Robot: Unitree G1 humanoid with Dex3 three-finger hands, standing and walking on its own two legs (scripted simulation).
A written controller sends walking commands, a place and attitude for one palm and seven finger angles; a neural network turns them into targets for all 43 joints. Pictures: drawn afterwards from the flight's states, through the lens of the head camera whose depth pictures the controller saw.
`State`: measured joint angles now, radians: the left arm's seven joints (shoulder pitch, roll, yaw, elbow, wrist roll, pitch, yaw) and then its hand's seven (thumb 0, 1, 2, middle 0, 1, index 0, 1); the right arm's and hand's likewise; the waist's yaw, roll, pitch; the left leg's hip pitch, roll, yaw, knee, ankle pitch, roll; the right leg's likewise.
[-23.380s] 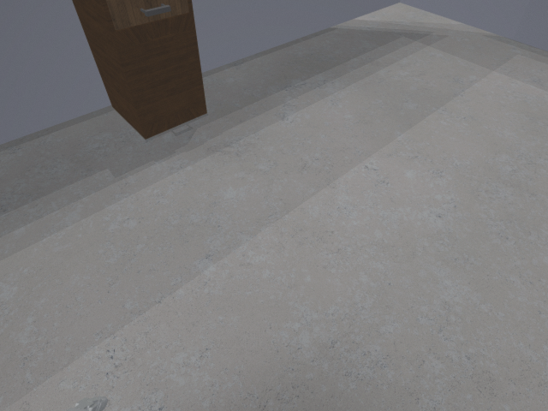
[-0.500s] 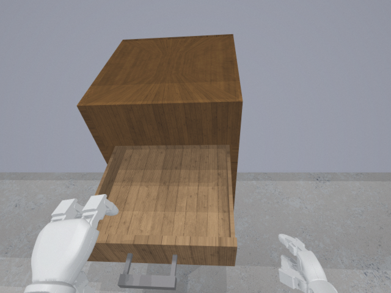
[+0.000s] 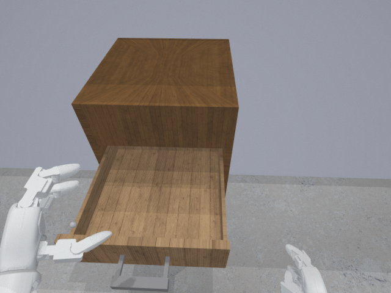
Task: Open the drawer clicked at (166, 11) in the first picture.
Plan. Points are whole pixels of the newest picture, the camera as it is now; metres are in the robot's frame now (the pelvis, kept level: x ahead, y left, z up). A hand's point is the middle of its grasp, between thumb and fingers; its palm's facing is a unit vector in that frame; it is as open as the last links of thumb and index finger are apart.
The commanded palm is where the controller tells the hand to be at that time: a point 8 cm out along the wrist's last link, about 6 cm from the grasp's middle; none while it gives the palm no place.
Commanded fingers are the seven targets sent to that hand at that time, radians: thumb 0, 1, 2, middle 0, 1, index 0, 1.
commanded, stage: draw the hand back to the body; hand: left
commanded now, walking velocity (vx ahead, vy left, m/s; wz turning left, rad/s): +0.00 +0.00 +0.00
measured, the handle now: (142, 272) +0.19 +0.15 -0.10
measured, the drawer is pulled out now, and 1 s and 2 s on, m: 0.30 0.30 0.30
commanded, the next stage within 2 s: step back with the hand held close in 0.56 s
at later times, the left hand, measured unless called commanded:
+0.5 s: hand (54, 218) +0.18 +0.23 +0.16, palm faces +0.40 -0.83 -0.38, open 7.8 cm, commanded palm +0.13 +0.28 +0.17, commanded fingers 0.00 0.90 0.90 -0.20 -0.30 -0.20 -0.30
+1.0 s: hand (60, 223) +0.18 +0.23 +0.14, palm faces +0.27 -0.82 -0.51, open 7.4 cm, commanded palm +0.11 +0.28 +0.17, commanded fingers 0.00 0.90 0.90 -0.20 -0.30 -0.20 -0.30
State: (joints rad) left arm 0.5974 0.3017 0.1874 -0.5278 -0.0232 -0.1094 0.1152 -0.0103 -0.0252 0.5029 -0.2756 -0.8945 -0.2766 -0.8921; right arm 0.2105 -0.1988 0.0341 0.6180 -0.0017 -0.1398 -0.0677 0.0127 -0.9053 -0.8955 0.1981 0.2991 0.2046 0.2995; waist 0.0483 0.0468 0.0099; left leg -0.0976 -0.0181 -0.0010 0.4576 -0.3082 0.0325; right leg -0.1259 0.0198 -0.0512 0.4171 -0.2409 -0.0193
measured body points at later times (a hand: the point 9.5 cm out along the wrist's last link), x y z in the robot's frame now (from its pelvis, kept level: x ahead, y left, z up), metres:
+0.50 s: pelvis +0.00 +0.00 +0.00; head -0.02 -0.02 +0.45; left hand +0.15 +0.28 +0.18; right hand +0.19 -0.22 -0.08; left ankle -0.04 +0.10 -0.74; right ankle -0.01 -0.11 -0.74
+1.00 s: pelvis -0.03 +0.00 +0.00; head +0.02 +0.00 +0.45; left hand +0.16 +0.27 +0.17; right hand +0.15 -0.24 -0.08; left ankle -0.04 +0.10 -0.74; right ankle -0.01 -0.11 -0.74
